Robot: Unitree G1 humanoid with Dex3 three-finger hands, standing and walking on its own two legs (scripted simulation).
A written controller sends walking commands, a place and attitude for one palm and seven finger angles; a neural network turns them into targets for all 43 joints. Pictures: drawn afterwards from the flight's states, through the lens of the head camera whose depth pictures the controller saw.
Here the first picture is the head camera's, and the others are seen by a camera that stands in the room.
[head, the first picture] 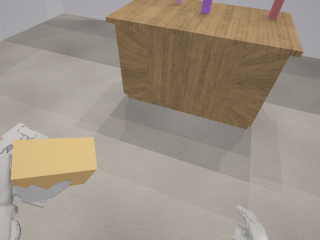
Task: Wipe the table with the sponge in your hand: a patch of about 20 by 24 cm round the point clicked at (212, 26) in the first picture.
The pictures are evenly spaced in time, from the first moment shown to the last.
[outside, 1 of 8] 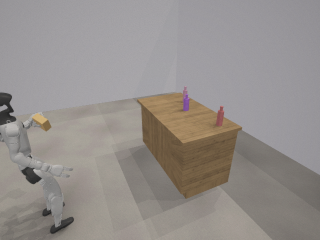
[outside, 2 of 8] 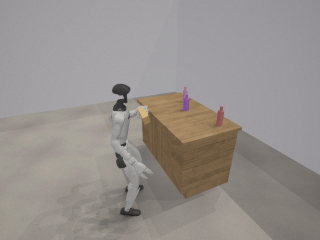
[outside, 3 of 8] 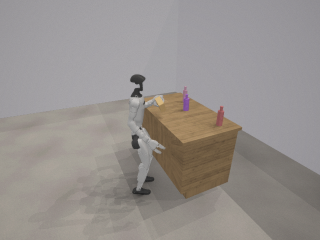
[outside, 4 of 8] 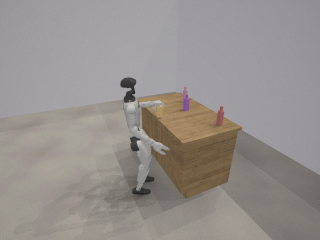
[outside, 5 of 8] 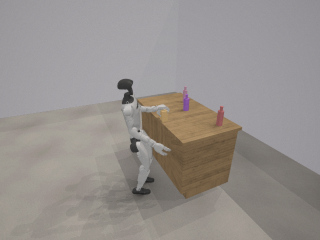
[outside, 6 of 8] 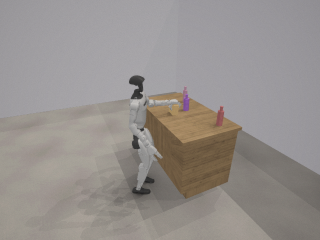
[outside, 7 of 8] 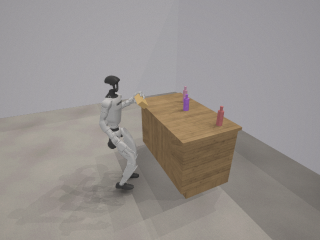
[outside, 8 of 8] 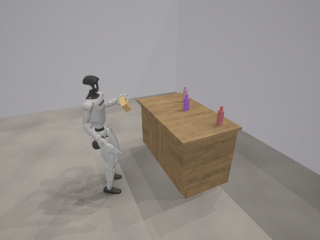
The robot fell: no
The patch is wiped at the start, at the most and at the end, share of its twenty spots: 0.00 1.00 1.00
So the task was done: yes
